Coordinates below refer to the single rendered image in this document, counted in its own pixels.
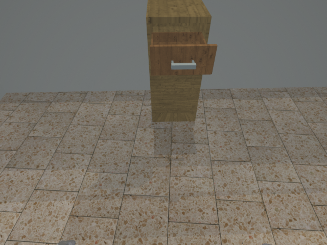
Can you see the handle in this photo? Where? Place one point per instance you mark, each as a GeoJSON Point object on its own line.
{"type": "Point", "coordinates": [183, 65]}

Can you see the cabinet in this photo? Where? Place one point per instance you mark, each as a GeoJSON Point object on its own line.
{"type": "Point", "coordinates": [175, 97]}

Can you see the drawer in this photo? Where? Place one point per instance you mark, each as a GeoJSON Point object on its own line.
{"type": "Point", "coordinates": [181, 47]}

